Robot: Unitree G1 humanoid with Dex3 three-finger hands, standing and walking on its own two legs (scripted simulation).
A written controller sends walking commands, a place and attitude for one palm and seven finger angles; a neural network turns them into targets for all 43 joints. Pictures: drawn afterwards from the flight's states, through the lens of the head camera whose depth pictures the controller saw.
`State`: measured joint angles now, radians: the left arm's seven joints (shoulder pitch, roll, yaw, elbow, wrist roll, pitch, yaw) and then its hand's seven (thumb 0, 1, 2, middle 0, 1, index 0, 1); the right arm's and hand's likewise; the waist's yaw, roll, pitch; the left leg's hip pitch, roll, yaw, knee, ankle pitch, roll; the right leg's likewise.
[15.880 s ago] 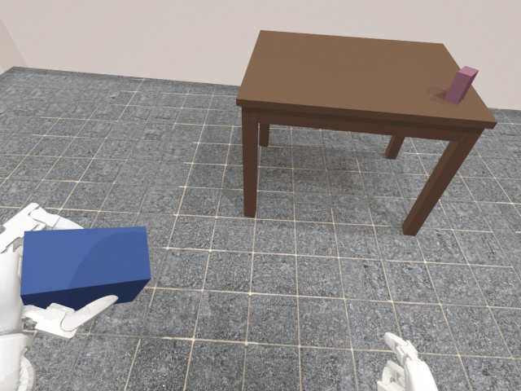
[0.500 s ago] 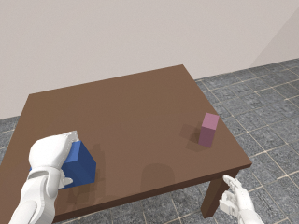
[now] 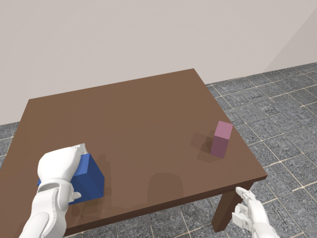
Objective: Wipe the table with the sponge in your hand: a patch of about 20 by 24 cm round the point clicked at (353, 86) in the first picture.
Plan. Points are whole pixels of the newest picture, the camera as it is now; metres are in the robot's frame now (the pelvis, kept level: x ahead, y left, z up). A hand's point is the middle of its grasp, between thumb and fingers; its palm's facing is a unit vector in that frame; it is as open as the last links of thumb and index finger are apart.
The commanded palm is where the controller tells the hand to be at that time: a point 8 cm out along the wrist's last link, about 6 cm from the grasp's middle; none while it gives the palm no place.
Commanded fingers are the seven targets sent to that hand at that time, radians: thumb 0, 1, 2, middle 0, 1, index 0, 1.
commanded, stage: move the sponge above the wiping area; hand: left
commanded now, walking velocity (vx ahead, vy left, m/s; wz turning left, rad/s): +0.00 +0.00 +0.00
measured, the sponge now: (77, 184) +0.22 +0.27 +0.01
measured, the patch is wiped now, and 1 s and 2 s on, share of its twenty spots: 0.00 0.00 0.00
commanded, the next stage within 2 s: lower the sponge onto the table in 1.36 s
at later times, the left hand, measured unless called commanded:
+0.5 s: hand (77, 176) +0.23 +0.27 +0.03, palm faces -0.06 -0.11 -0.99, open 10.2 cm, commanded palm +0.22 +0.26 +0.10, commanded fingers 0.00 0.10 1.30 -1.20 -1.60 -1.20 -1.60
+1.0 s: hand (83, 176) +0.24 +0.26 +0.02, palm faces -0.05 -0.10 -0.99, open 10.2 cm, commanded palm +0.22 +0.25 +0.09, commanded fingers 0.00 0.10 1.30 -1.20 -1.60 -1.20 -1.60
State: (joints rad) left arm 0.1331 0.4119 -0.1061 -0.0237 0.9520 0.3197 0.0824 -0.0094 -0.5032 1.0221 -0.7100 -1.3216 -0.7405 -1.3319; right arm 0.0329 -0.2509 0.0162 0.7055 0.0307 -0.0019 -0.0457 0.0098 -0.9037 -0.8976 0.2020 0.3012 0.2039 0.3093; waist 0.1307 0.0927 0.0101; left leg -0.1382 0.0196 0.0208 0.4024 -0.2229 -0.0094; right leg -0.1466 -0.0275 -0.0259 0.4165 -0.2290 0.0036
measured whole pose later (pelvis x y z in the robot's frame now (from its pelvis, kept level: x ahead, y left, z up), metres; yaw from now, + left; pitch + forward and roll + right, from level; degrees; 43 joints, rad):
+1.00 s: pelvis +0.00 +0.00 +0.00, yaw +0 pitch -1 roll +0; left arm 0.08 0.36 -0.16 0.13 0.99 0.30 0.17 -0.01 -0.50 1.02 -0.71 -1.32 -0.74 -1.33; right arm 0.05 -0.25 -0.01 0.72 0.04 -0.01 -0.04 0.01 -0.90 -0.90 0.20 0.30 0.20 0.30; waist 0.13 0.08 -0.02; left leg -0.19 0.03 0.02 0.44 -0.24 -0.02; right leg -0.19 -0.02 -0.03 0.46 -0.25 0.00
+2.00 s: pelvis +0.00 +0.00 +0.00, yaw +0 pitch -1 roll +0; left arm 0.06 0.34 -0.18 0.16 1.00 0.32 0.16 -0.01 -0.50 1.03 -0.71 -1.32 -0.74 -1.33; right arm 0.05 -0.24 -0.01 0.72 0.04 0.00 -0.04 0.01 -0.90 -0.90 0.20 0.30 0.20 0.30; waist 0.12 0.08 -0.02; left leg -0.19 0.02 0.01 0.45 -0.23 -0.01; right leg -0.20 -0.02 -0.03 0.46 -0.24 0.00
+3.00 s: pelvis -0.01 +0.00 -0.01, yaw +0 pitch +2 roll +0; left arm 0.03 0.31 -0.14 0.34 1.02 0.26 0.27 -0.01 -0.51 1.03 -0.71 -1.32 -0.74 -1.33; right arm 0.09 -0.24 -0.03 0.73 0.04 0.00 -0.05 0.01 -0.90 -0.90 0.20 0.30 0.20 0.30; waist 0.11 0.06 -0.05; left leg -0.30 0.02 0.01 0.54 -0.27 -0.01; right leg -0.31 -0.02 -0.02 0.55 -0.27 0.00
